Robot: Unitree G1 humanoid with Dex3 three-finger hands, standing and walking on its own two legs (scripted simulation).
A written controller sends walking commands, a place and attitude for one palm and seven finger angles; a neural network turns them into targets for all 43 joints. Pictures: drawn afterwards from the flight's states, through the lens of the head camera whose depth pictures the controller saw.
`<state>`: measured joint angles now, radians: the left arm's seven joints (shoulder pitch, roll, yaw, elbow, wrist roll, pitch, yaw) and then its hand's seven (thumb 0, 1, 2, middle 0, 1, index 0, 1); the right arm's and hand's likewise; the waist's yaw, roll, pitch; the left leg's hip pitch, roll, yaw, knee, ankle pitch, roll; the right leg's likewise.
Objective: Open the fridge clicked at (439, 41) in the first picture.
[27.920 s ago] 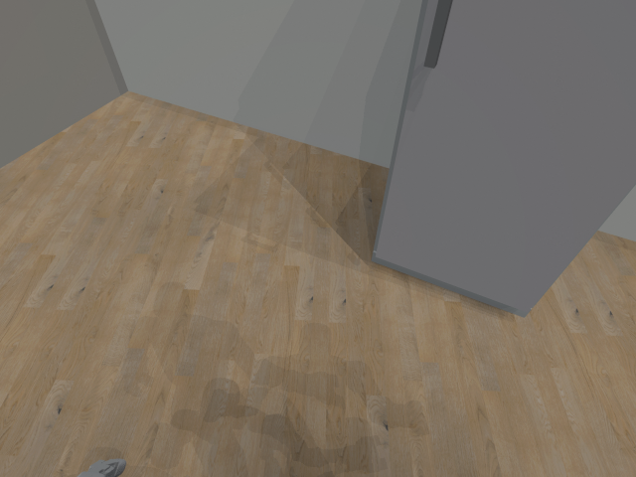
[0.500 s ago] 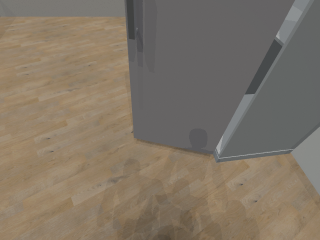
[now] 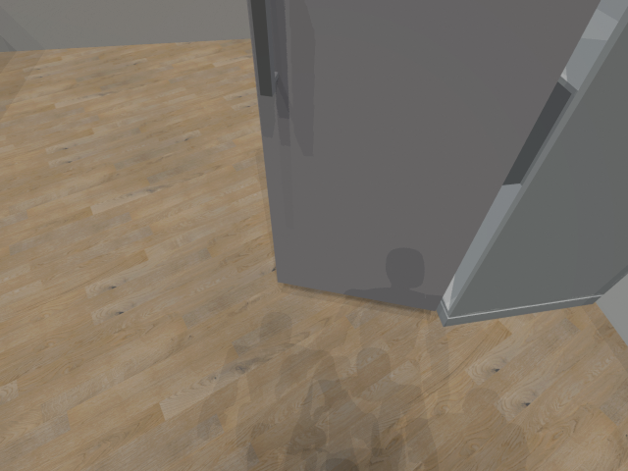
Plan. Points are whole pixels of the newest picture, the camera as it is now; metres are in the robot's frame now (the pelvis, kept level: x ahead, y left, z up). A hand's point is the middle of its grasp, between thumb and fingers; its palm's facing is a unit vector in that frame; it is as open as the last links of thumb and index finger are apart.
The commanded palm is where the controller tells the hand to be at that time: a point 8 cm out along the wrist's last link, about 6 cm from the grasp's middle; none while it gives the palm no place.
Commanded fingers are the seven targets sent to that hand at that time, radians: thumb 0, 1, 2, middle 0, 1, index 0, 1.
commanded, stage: let the arm hang, fingers relaxed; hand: left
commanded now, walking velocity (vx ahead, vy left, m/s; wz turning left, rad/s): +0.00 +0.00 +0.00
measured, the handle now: (265, 8) +0.77 +0.12 +0.23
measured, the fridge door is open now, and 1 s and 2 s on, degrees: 69 69 69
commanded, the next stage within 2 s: look to check the result in 0.28 s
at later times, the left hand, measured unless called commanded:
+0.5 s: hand out of the picture +0.05 +0.19 -0.18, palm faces -0.04 -0.98 -0.20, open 7.4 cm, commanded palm none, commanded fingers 0.00 0.90 0.90 -0.20 -0.30 -0.20 -0.30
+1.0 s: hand out of the picture +0.06 +0.18 -0.18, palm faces -0.04 -0.98 -0.19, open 7.3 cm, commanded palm none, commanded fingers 0.00 0.90 0.90 -0.20 -0.30 -0.20 -0.30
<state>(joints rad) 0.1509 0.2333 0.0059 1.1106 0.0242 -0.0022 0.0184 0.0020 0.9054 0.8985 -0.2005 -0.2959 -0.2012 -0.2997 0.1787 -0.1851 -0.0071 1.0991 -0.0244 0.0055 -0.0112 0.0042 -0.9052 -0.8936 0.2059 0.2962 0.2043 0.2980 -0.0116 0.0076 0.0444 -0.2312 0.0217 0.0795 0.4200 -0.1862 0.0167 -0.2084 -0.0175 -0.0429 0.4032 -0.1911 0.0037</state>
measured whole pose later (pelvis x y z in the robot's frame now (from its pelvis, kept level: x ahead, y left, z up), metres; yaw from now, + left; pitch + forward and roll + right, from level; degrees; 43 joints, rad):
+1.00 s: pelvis +0.04 +0.01 +0.00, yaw -1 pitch +0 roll +0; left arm 0.23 0.17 0.00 1.15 0.02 -0.01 0.03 0.00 0.91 0.90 -0.20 -0.30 -0.20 -0.30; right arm 0.23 -0.15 0.00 1.15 -0.02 0.00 -0.03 0.01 -0.91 -0.89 0.20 0.30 0.20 0.30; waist -0.01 -0.02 0.04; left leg -0.13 0.01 0.11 0.37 -0.23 0.02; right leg -0.13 -0.03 -0.01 0.36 -0.23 0.02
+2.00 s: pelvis +0.04 +0.01 +0.00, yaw -2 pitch -1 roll +0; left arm 0.24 0.16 0.00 1.15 0.02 -0.01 0.03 0.00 0.90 0.90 -0.20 -0.30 -0.20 -0.30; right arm 0.24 -0.15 0.00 1.15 -0.02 0.00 -0.04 0.00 -0.91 -0.89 0.20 0.30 0.20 0.30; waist -0.01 -0.01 0.05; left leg -0.13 0.02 0.11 0.36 -0.22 0.02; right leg -0.13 -0.02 -0.01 0.36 -0.23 0.01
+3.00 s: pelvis +0.04 +0.00 +0.00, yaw -2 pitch -1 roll +0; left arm 0.24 0.16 0.00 1.15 0.02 -0.01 0.03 0.00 0.91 0.90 -0.20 -0.30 -0.20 -0.30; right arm 0.25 -0.14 0.00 1.15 -0.02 0.00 -0.04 0.00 -0.91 -0.89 0.20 0.30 0.20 0.30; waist -0.01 0.00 0.04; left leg -0.13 0.03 0.11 0.36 -0.22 0.01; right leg -0.13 -0.01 -0.02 0.36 -0.22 0.00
